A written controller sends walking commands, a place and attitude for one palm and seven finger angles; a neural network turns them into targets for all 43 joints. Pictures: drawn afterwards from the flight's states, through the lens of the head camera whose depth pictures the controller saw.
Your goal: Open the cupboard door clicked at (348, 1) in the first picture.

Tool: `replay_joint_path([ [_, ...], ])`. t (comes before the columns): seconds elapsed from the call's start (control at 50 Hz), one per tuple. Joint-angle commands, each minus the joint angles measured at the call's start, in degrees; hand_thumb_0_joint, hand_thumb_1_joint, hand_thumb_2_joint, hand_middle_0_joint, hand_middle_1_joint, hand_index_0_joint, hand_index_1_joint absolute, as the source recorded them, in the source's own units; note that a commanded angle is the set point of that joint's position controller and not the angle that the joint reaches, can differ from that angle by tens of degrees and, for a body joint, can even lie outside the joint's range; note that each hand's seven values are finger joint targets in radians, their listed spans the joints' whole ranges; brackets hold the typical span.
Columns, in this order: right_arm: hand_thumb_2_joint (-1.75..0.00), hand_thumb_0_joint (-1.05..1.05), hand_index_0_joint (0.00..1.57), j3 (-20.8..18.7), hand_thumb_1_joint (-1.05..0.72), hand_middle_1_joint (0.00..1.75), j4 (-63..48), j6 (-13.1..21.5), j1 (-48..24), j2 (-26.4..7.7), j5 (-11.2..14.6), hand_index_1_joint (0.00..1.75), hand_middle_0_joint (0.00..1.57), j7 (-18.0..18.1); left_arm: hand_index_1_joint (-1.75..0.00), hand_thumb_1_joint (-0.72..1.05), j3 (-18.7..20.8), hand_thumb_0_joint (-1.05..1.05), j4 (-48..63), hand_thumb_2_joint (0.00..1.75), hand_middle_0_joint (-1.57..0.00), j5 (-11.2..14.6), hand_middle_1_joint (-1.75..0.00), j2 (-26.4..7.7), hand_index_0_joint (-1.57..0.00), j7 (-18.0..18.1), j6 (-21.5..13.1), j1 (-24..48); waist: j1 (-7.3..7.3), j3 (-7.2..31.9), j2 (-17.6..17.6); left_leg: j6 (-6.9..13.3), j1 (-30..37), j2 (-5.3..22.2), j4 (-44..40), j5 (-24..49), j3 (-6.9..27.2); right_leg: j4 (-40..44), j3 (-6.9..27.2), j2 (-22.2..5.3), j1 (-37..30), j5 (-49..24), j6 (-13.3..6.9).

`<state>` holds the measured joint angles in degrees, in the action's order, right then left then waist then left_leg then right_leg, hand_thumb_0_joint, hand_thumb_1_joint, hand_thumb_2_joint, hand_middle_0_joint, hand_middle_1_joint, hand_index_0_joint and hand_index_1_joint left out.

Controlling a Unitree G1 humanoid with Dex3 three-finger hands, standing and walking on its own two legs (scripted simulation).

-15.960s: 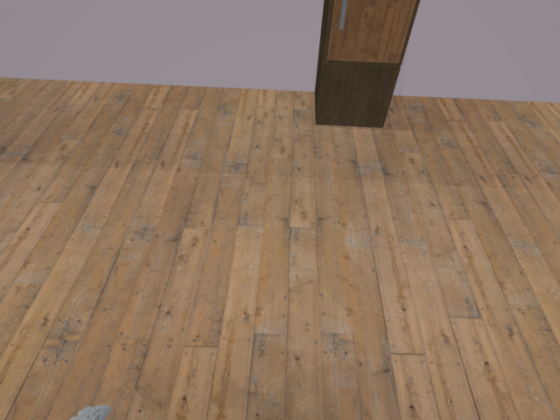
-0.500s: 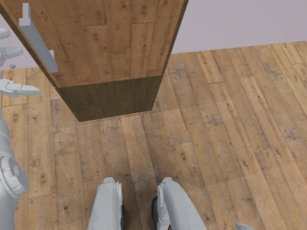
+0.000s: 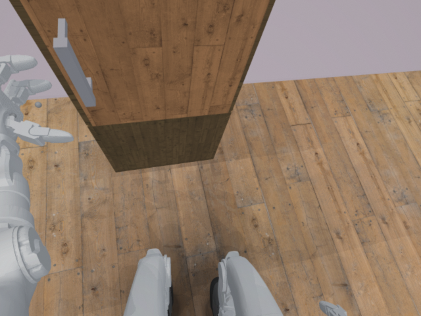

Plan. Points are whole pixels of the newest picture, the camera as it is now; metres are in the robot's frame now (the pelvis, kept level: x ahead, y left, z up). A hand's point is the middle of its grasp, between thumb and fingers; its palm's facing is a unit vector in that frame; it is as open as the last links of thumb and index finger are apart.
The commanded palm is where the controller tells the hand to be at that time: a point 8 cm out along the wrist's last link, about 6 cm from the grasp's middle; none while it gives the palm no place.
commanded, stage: move the hooked fingers beside the handle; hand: left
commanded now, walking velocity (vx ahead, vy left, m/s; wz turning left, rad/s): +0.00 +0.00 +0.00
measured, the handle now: (77, 67) +0.54 +0.24 +0.04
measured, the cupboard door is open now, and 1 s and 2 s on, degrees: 0 0 0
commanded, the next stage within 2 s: slide the fingers in behind the handle in 0.18 s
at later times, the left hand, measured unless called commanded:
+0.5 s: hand (50, 102) +0.47 +0.27 +0.03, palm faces +0.17 -0.98 -0.01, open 14.0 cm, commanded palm +0.46 +0.29 +0.03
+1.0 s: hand (69, 100) +0.48 +0.24 +0.03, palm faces +0.18 -0.98 -0.01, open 14.0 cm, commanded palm +0.46 +0.27 +0.03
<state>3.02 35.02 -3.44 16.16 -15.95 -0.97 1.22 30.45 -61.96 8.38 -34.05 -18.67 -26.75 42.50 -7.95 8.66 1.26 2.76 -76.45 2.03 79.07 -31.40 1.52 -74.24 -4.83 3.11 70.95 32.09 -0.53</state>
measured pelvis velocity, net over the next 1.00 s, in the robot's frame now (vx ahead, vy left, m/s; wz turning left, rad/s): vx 0.00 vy -0.01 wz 0.01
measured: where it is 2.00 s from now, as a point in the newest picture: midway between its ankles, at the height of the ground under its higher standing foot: outside the picture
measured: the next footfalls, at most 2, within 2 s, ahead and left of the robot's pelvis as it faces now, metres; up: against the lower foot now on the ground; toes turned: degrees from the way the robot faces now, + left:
none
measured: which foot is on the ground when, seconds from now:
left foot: down 0.00-1.00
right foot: down 0.00-1.00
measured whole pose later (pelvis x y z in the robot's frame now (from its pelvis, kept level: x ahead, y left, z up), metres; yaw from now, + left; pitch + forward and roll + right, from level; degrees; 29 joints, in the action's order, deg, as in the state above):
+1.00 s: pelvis +0.00 -0.01 +0.00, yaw +0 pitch +29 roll -5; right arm 2.3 36.1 -4.2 16.9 -15.2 -1.3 0.5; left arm 26.4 -60.6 8.0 -29.3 -12.9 -28.6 43.1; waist -8.2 8.6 1.7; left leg 2.0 -76.5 2.1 79.1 -31.6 1.4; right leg -75.2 -4.7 3.2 71.5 32.7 -1.2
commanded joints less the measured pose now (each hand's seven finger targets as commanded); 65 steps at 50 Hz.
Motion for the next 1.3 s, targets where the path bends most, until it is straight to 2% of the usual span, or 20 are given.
replay_joint_path([
  [0.0, -0.9, 0.0, 0.2, -4.38, -0.9, 0.3, -2.06, 0.46, 9.18, -11.82, -0.06, 0.3, 0.2, 0.73, -1.2, -0.5, 1.75, 0.0, 12.04, 0.3, -0.3, 0.33, -1.2, -17.45, -0.3, 0.86, -5.16, 21.74, -0.02, 28.14, 11.18, -1.63, 31.33, 0.81, -9.23, 20.68, 5.66, 7.4, 1.54, 0.2, -3.93, -12.0, -1.17],
  [0.08, -0.9, 0.0, 0.2, -4.59, -0.9, 0.3, -1.92, 0.34, 9.35, -11.77, -0.1, 0.3, 0.2, 0.6, -1.2, -0.5, 1.05, 0.0, 12.57, 0.3, -0.3, 0.74, -1.2, -16.03, -0.3, 0.35, -5.61, 20.72, 0.36, 30.86, 12.69, -2.04, 34.57, 0.97, -9.06, 23.64, 6.12, 7.06, 1.27, 0.17, -3.26, -13.19, -1.27],
  [0.26, -0.9, 0.0, 0.2, -4.52, -0.9, 0.3, -2.14, -0.09, 9.35, -11.77, 0.2, 0.3, 0.2, 0.8, -1.2, -0.5, 2.23, 0.0, 12.11, 0.3, -0.3, 1.23, -1.2, -16.95, -0.3, 0.51, -4.61, 19.85, 0.17, 29.67, 8.82, -1.33, 30.59, 0.79, -8.58, 22.41, 5.32, 7.39, 1.84, 0.14, -5.69, -13.95, -0.84],
  [0.28, -0.9, 0.0, 0.2, -4.45, -0.9, 0.3, -2.18, 0.0, 9.18, -11.6, 0.23, 0.3, 0.2, 0.8, -1.2, -0.5, 1.76, 0.0, 13.1, 0.3, -0.3, 1.11, -1.2, -16.79, -0.3, 0.62, -4.96, 20.71, 0.41, 30.11, 9.97, -1.34, 30.67, 0.69, -8.69, 22.06, 5.22, 7.3, 1.92, 0.17, -5.98, -13.66, -0.93],
  [0.32, -0.9, 0.0, 0.2, -4.5, -0.9, 0.3, -1.79, 0.24, 9.23, -11.28, 0.18, 0.3, 0.2, 0.66, -1.2, -0.5, -0.24, 0.0, 13.05, 0.3, -0.3, 1.16, -1.2, -14.14, -0.3, 0.73, -5.28, 21.77, -0.48, 29.38, 10.36, -1.31, 31.07, 0.68, -8.64, 21.37, 5.42, 7.41, 1.86, 0.21, -4.97, -13.17, -1.09],
  [0.36, -0.9, 0.0, 0.2, -4.56, -0.9, 0.3, -1.5, 0.2, 9.33, -11.5, 0.16, 0.3, 0.2, 0.81, -1.2, -0.5, 0.01, 0.0, 12.57, 0.3, -0.3, 0.91, -1.2, -14.86, -0.3, 1.04, -5.33, 21.61, -0.32, 29.51, 10.88, -1.44, 31.22, 0.72, -8.78, 21.0, 5.35, 7.58, 1.9, 0.21, -4.71, -12.92, -1.07],
  [0.42, -0.9, 0.0, 0.2, -4.63, -0.9, 0.3, -1.27, 0.35, 9.68, -11.27, 0.03, 0.3, 0.2, 0.69, -1.2, -0.5, -1.54, 0.0, 12.33, 0.3, -0.3, 1.01, -1.2, -12.51, -0.3, 1.6, -5.17, 22.54, -0.57, 29.67, 11.12, -1.46, 32.04, 0.6, -8.91, 20.71, 5.85, 7.44, 1.72, 0.16, -3.79, -12.43, -1.19],
  [0.44, -0.9, 0.0, 0.2, -4.71, -0.9, 0.3, -1.28, 0.23, 9.68, -11.56, -0.1, 0.3, 0.2, 0.77, -1.2, -0.5, -0.27, 0.0, 12.84, 0.3, -0.3, 0.73, -1.2, -14.18, -0.3, 2.04, -5.21, 22.24, -0.04, 31.05, 11.45, -1.62, 32.58, 0.67, -8.9, 21.79, 5.75, 7.27, 1.71, -0.02, -4.33, -13.14, -1.17],
  [0.48, -0.9, 0.0, 0.2, -4.66, -0.9, 0.3, -1.53, 0.13, 9.64, -11.14, -0.04, 0.3, 0.2, 0.52, -1.2, -0.5, -0.71, 0.0, 12.26, 0.3, -0.3, 0.42, -1.2, -13.33, -0.3, 2.71, -4.82, 21.07, 0.32, 30.76, 11.57, -1.68, 32.19, 0.58, -9.03, 21.88, 5.44, 7.51, 1.76, 0.04, -4.96, -13.21, -1.13],
  [0.5, -0.9, 0.0, 0.2, -4.64, -0.9, 0.3, -1.37, 0.09, 9.61, -11.18, -0.09, 0.3, 0.2, 0.49, -1.2, -0.5, -1.23, 0.0, 12.34, 0.3, -0.3, 0.35, -1.2, -12.84, -0.3, 3.05, -4.72, 21.98, -0.39, 30.43, 10.17, -1.45, 31.41, 0.56, -8.79, 21.32, 5.37, 7.63, 1.86, 0.03, -5.2, -13.27, -0.99],
  [0.58, -0.9, 0.0, 0.2, -4.45, -0.9, 0.3, -1.79, -0.11, 9.64, -10.95, -0.11, 0.3, 0.2, 0.34, -1.2, -0.5, -0.98, 0.0, 11.22, 0.3, -0.3, -0.07, -1.2, -12.71, -0.3, 4.49, -4.49, 21.36, -0.42, 29.28, 8.54, -1.21, 29.03, 0.41, -8.79, 20.27, 4.82, 7.89, 2.15, 0.11, -6.61, -13.34, -0.82],
  [0.66, -0.9, 0.0, 0.2, -4.26, -0.9, 0.3, -2.11, -0.07, 9.6, -10.8, -0.31, 0.3, 0.2, 0.41, -1.2, -0.5, 1.13, 0.0, 11.72, 0.3, -0.3, -0.54, -1.2, -15.57, -0.3, 5.42, -5.41, 21.64, 0.12, 30.28, 8.49, -0.93, 26.71, 0.27, -8.13, 20.64, 3.84, 7.55, 2.88, 0.12, -9.53, -15.01, -0.74],
  [0.68, -0.9, 0.0, 0.2, -4.31, -0.9, 0.3, -2.25, 0.0, 9.47, -10.54, -0.37, 0.3, 0.2, 0.18, -1.2, -0.5, -0.24, 0.0, 13.54, 0.3, -0.3, -0.59, -1.2, -13.96, -0.3, 5.31, -5.87, 22.24, 0.17, 31.83, 10.63, -1.06, 28.14, 0.19, -8.07, 21.66, 3.73, 7.38, 2.92, 0.08, -9.37, -15.6, -0.8],
  [0.72, -0.9, 0.0, 0.2, -4.51, -0.9, 0.3, -2.08, -0.02, 9.87, -10.49, -0.36, 0.3, 0.2, -0.04, -1.2, -0.5, 0.02, 0.0, 12.85, 0.3, -0.3, -0.21, -1.2, -13.22, -0.3, 5.17, -6.15, 20.15, 0.23, 32.12, 9.48, -1.14, 29.08, 0.35, -7.9, 22.99, 3.97, 7.06, 2.76, 0.28, -9.25, -16.55, -0.92],
  [0.76, -0.9, 0.0, 0.2, -4.42, -0.9, 0.3, -2.03, -0.25, 9.58, -10.46, -0.12, 0.3, 0.2, -0.08, -1.2, -0.5, -1.09, 0.0, 10.55, 0.3, -0.3, -0.08, -1.2, -11.97, -0.3, 4.85, -5.34, 19.58, -0.57, 29.09, 7.9, -0.95, 26.54, 0.3, -7.92, 21.09, 3.54, 7.71, 2.88, 0.22, -9.29, -16.08, -0.57],
  [0.84, -0.9, 0.0, 0.2, -4.66, -0.9, 0.3, -2.09, -0.26, 9.77, -10.56, -0.13, 0.3, 0.2, 0.07, -1.2, -0.5, -0.39, 0.0, 13.17, 0.3, -0.3, 0.48, -1.2, -12.45, -0.3, 4.77, -5.35, 20.58, 0.05, 31.68, 9.37, -1.01, 28.13, 0.24, -7.9, 22.37, 3.51, 7.57, 3.12, 0.08, -9.95, -17.21, -0.66],
  [0.96, -0.9, 0.0, 0.2, -4.98, -0.9, 0.3, -1.11, -0.17, 10.0, -10.04, -0.22, 0.3, 0.2, -0.22, -1.2, -0.5, -4.55, 0.0, 13.03, 0.3, -0.3, -0.01, -1.2, -7.13, -0.3, 6.32, -5.77, 22.31, -1.19, 30.53, 8.93, -1.24, 30.09, 0.22, -8.34, 22.31, 4.25, 8.04, 2.53, 0.14, -7.83, -16.17, -0.69],
  [1.04, -0.9, 0.0, 0.2, -4.9, -0.9, 0.3, -1.14, -0.35, 10.02, -10.17, -0.49, 0.3, 0.2, -0.29, -1.2, -0.5, -3.56, 0.0, 12.14, 0.3, -0.3, -0.9, -1.2, -8.29, -0.3, 7.88, -6.12, 22.87, -0.81, 30.14, 9.33, -1.39, 29.78, 0.12, -8.47, 21.66, 4.22, 7.75, 2.44, 0.11, -7.27, -15.44, -0.88],
  [1.16, -0.9, 0.0, 0.2, -5.17, -0.9, 0.3, -1.61, -0.7, 9.77, -9.61, -0.93, 0.3, 0.2, -1.07, -1.2, -0.5, -5.31, 0.0, 13.95, 0.3, -0.3, -1.58, -1.2, -4.89, -0.3, 10.07, -7.62, 22.12, -0.29, 32.98, 10.67, -2.0, 33.38, 0.17, -8.73, 25.3, 4.53, 7.28, 2.01, 0.16, -7.38, -17.28, -1.03],
  [1.28, -0.9, 0.0, 0.2, -4.99, -0.9, 0.3, -2.22, -1.6, 9.64, -9.5, -0.74, 0.3, 0.2, -1.34, -1.2, -0.5, -4.78, 0.0, 11.39, 0.3, -0.3, -1.89, -1.2, -4.71, -0.3, 11.58, -6.95, 20.42, -0.59, 28.58, 6.16, -1.47, 27.91, -0.2, -9.28, 21.43, 3.42, 8.24, 2.61, 0.09, -10.14, -16.98, -0.61],
])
